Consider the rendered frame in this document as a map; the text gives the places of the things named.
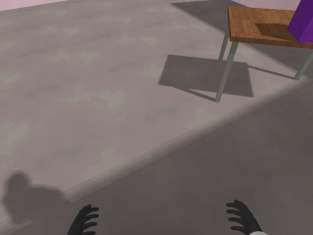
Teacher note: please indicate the right robot hand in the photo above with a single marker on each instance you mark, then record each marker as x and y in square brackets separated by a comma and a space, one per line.
[247, 220]

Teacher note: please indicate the left robot hand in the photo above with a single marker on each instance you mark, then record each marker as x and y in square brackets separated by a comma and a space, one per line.
[79, 224]

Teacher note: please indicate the carton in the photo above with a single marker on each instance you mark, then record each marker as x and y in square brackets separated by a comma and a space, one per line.
[301, 25]

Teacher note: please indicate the table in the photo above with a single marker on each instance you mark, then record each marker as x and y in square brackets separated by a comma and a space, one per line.
[258, 26]

